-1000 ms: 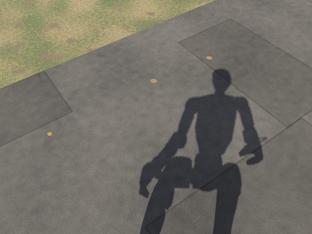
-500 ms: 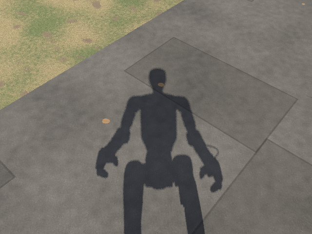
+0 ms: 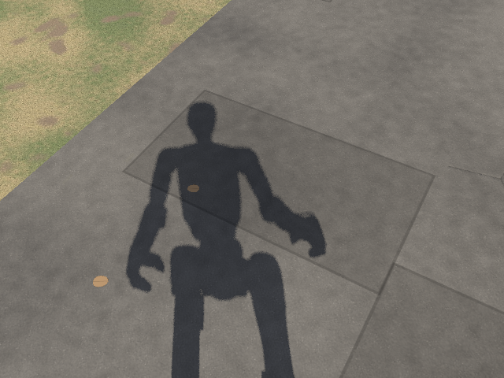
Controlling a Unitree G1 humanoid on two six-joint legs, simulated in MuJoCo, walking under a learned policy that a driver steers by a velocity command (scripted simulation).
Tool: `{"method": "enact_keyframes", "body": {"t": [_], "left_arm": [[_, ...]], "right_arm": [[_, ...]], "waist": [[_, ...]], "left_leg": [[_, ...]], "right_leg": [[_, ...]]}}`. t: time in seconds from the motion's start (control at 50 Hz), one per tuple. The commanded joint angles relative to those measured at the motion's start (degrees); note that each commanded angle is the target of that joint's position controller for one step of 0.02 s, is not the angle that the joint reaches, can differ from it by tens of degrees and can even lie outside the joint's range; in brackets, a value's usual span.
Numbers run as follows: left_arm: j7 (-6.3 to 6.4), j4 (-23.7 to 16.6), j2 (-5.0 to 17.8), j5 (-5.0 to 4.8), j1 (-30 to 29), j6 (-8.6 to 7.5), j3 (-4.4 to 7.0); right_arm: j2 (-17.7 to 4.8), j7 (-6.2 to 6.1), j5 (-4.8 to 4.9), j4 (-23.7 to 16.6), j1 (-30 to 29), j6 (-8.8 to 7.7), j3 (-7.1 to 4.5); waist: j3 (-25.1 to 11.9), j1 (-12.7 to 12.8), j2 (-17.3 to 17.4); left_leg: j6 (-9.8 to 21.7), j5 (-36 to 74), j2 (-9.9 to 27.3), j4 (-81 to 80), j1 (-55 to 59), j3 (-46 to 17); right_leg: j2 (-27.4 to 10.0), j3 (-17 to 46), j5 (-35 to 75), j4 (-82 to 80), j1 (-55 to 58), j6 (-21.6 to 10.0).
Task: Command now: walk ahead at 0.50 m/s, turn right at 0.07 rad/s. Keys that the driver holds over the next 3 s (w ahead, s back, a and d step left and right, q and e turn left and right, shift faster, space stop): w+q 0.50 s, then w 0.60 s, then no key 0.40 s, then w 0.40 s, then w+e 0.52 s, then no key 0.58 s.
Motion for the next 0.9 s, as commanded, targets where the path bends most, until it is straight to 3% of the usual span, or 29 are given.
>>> {"method": "enact_keyframes", "body": {"t": [0.02, 0.1, 0.18, 0.2, 0.24, 0.26, 0.28, 0.3, 0.32, 0.34, 0.36, 0.38, 0.4, 0.42, 0.48, 0.52, 0.58, 0.62, 0.7, 0.74, 0.76, 0.78, 0.8, 0.82, 0.84, 0.86, 0.88, 0.9], "left_arm": [[0.93, -2.94, 9.18, 0.10, -1.08, -1.16, 2.01], [0.91, -0.62, 9.82, 0.32, 1.29, -1.55, 1.95], [1.12, 1.70, 9.97, 0.17, 2.90, -0.69, 2.20], [1.33, 1.88, 10.27, 0.06, 2.61, -0.34, 2.32], [1.91, 1.45, 11.53, 0.04, 0.81, 0.29, 2.64], [2.26, 1.12, 12.14, 0.10, -0.02, 0.78, 2.75], [2.65, 0.56, 12.03, 0.07, -1.17, 1.31, 2.51], [3.07, -0.77, 10.45, 1.01, 0.25, 1.11, 1.62], [1.55, -1.82, 2.69, 1.79, 7.00, -0.49, -0.75], [0.63, -1.69, 7.67, -0.10, 2.14, -2.57, -0.11], [0.03, -3.72, 9.86, -1.99, -3.16, -3.97, 0.38], [0.24, -4.45, 9.59, -1.62, -6.01, -4.74, 0.20], [0.59, -4.65, 9.85, -0.22, -7.30, -4.86, 0.65], [0.73, -4.88, 9.92, 0.43, -6.55, -4.39, 0.97], [1.17, -5.18, 8.08, 1.01, -4.99, -2.68, 0.80], [1.40, -6.29, 6.83, 1.08, -8.20, -2.18, 0.33], [0.88, -7.27, 4.89, 0.85, -13.54, -2.58, -0.50], [0.34, -8.14, 4.92, 0.25, -16.78, -3.03, -0.62], [-0.53, -9.68, 7.02, -0.01, -19.80, -3.81, -0.14], [-0.70, -9.45, 8.08, -0.08, -17.55, -4.16, 0.23], [-0.57, -8.33, 9.09, 0.04, -13.22, -4.36, 0.83], [-0.31, -6.51, 11.23, 0.49, -5.76, -4.55, 1.82], [-0.11, -5.34, 14.83, 1.03, 3.81, -4.51, 2.67], [-0.63, -2.65, 17.43, 0.40, 8.28, -3.62, 3.67], [-0.86, -2.92, 11.93, -1.02, 8.15, -3.40, 2.21], [-0.63, -3.54, 9.65, -0.86, 4.16, -3.08, 1.45], [-0.56, -4.19, 9.23, -0.08, 0.80, -2.72, 1.05], [-0.64, -4.25, 8.29, 0.31, -1.19, -2.58, 0.70]], "right_arm": [[-3.00, 0.25, 0.16, -2.12, -0.66, 0.11, -0.36], [-2.18, 1.23, 1.14, -3.38, -6.24, -0.24, 0.44], [-2.72, 2.76, 1.44, -5.36, -9.10, -0.51, 0.61], [-2.92, 3.22, 1.37, -5.72, -8.84, -0.59, 0.58], [-4.53, 3.62, 1.03, -5.36, -4.81, -0.38, -0.15], [-6.26, 3.51, 0.87, -4.38, 0.02, -0.08, -1.10], [-8.65, 3.12, 0.79, -2.41, 8.21, 0.18, -2.52], [-12.91, 2.32, 0.61, -1.46, 16.71, 0.64, -3.80], [-15.26, 2.60, 1.21, -1.39, 17.64, 0.37, -4.14], [-10.01, 2.52, 1.51, -1.49, 18.36, 0.36, -2.79], [-8.39, 2.13, 1.13, -2.33, 15.51, 0.32, -2.38], [-7.91, 1.94, 0.81, -3.44, 12.12, 0.27, -2.19], [-6.73, 1.82, 0.55, -4.32, 9.21, 0.29, -1.79], [-5.89, 1.58, -0.09, -5.15, 7.80, 0.25, -1.33], [-6.76, 0.78, 0.45, -6.04, 7.33, 0.46, -1.54], [-8.28, -0.04, 0.60, -5.91, 8.51, 0.60, -1.99], [-7.66, -0.60, 0.89, -5.03, 10.97, 1.03, -1.76], [-7.55, -0.59, 0.88, -3.95, 13.63, 1.20, -1.58], [-7.71, -0.61, 0.85, -2.56, 16.33, 1.82, -1.58], [-8.35, -0.75, 0.63, -2.37, 16.05, 2.26, -1.83], [-8.27, -0.78, 0.66, -2.64, 14.93, 2.44, -1.76], [-6.86, -0.68, 0.37, -3.22, 14.17, 2.43, -1.15], [-4.41, -0.69, -0.76, -4.55, 15.11, 2.22, -0.06], [-0.53, -0.42, 0.66, -4.51, 22.84, 1.29, 1.04], [-5.70, -0.28, 1.34, -4.04, 19.56, 0.81, 0.27], [-7.88, -0.08, 1.77, -5.56, 13.07, 0.54, -0.42], [-7.24, -0.08, 1.25, -6.45, 9.48, 0.36, -0.26], [-6.52, -0.01, 0.47, -6.91, 7.98, 0.23, -0.42]], "waist": [[-1.62, -0.32, -4.93], [0.77, 2.50, -5.30], [2.54, 3.08, -4.64], [2.20, 2.51, -4.98], [-1.35, -0.18, -6.88], [-4.74, -2.81, -7.67], [-9.16, -7.27, -6.22], [-15.62, -9.75, 0.89], [-21.14, -4.21, 14.38], [-22.02, -8.13, 8.23], [-14.23, -8.47, 5.71], [-9.72, -6.97, -0.54], [-6.19, -5.01, -2.92], [-5.64, -3.05, -1.71], [-3.94, -1.20, 0.29], [-2.79, -2.05, 0.63], [-2.61, -4.95, 1.84], [-2.24, -6.76, 2.42], [-1.13, -7.36, 2.76], [-1.27, -5.62, 4.00], [-3.17, -2.94, 4.16], [-9.02, 0.62, 3.15], [-17.77, 3.76, -3.20], [-23.09, 1.12, -21.09], [-18.61, 3.17, -14.41], [-10.36, 3.59, -9.20], [-6.12, 2.40, -4.80], [-3.30, 1.15, -3.86]], "left_leg": [[-0.62, 11.69, 0.12, -9.33, -0.24, 1.33], [1.05, 21.13, -1.94, -19.57, 1.71, 2.60], [3.89, 15.38, -3.70, -23.71, -3.47, 1.83], [4.77, 12.81, -4.27, -24.13, -3.39, 2.23], [6.70, 7.11, -7.28, -23.72, 2.81, 5.10], [7.84, 4.81, -9.54, -23.36, 9.18, 6.86], [9.49, 6.80, -11.60, -25.51, 20.64, 7.47], [13.41, 8.11, -2.44, -25.34, 37.72, -6.91], [24.74, -3.84, 9.96, -31.38, 57.00, -38.34], [23.18, -11.25, 9.53, -37.16, 59.50, -42.58], [20.80, -9.67, 8.20, -38.38, 53.52, -35.02], [19.44, -4.72, 6.25, -39.08, 45.32, -29.56], [18.96, 1.76, 4.57, -40.06, 37.75, -25.45], [18.96, 6.77, 3.15, -41.22, 33.18, -23.12], [19.25, 13.42, 1.23, -43.29, 26.15, -17.96], [18.13, 15.06, -0.35, -44.05, 23.41, -14.29], [14.67, 12.73, -3.63, -43.52, 21.05, -9.22], [14.07, 9.52, -2.71, -43.33, 22.06, -10.08], [13.42, 10.75, 1.54, -38.32, 31.92, -14.55], [12.63, 17.03, 3.03, -35.32, 35.26, -15.92], [11.65, 25.17, 1.66, -31.12, 35.50, -14.81], [10.14, 29.76, -1.32, -22.16, 32.94, -12.29], [7.93, 17.37, -5.87, -6.00, 22.91, -8.70], [4.08, -18.10, -14.02, 11.73, 2.50, -4.03], [4.31, -21.90, -10.99, 17.32, -5.02, -7.99], [4.45, -16.64, -8.47, 17.94, -7.84, -6.59], [4.18, -12.08, -5.96, 15.85, -6.61, -4.13], [3.78, -9.20, -4.31, 12.39, -5.57, -3.31]], "right_leg": [[-14.07, 5.93, 17.86, -8.52, 0.24, -7.54], [-15.11, 2.41, 11.17, -10.76, 2.47, -5.69], [-19.08, 0.27, 17.03, -7.70, 13.27, -4.63], [-19.83, -0.33, 21.35, -5.96, 15.37, -4.01], [-19.82, -2.26, 40.03, 0.76, 17.50, -2.46], [-19.04, -3.43, 49.54, 7.80, 17.61, -1.52], [-16.67, -5.86, 51.60, 19.56, 13.71, 0.40], [-14.05, -7.09, 33.96, 37.59, 0.14, 2.68], [-1.04, -2.12, -18.93, 56.27, -25.42, 6.50], [-2.84, 6.58, -22.26, 61.39, -32.30, 5.17], [-5.74, 6.46, -17.37, 60.25, -36.20, 4.06], [-8.14, 5.67, -13.21, 56.13, -34.73, 3.70], [-9.61, 5.21, -10.96, 51.19, -32.08, 4.24], [-10.58, 5.53, -9.69, 48.81, -28.24, 4.72], [-11.24, 3.82, -8.20, 40.47, -25.92, 7.50], [-10.71, 2.53, -1.16, 32.58, -25.92, 9.21], [-8.98, 1.28, 13.26, 19.44, -20.61, 9.66], [-7.97, 0.96, 18.48, 15.37, -18.75, 9.29], [-7.74, 1.95, 12.39, 10.41, -22.22, 6.63], [-7.20, 1.25, 7.29, 9.15, -20.34, 4.73], [-6.02, -0.11, 7.01, 7.06, -14.46, 3.21], [-7.95, 1.31, 9.34, 8.21, -2.77, 0.72], [-17.55, 12.36, 10.95, 10.62, 13.96, -3.90], [-27.94, 36.97, -2.57, 4.53, 29.97, -12.25], [-27.48, 41.01, -15.03, 0.56, 28.24, -10.58], [-25.53, 33.07, -14.61, -0.66, 21.01, -8.22], [-23.22, 27.09, -8.26, -1.98, 13.76, -7.26], [-21.30, 23.26, -2.35, -3.43, 8.69, -7.22]]}}
Next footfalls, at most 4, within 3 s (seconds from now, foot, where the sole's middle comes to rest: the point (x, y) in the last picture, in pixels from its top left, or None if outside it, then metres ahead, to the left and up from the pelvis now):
0.28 left None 0.35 0.16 -0.78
0.78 right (269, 306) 0.67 0.03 -0.78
1.28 left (168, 249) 0.86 0.35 -0.78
1.64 right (244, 242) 0.89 0.11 -0.78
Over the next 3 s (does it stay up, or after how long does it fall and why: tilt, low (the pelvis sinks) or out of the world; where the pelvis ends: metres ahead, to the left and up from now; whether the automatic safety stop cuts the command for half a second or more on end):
stays up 1.28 0.35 -0.01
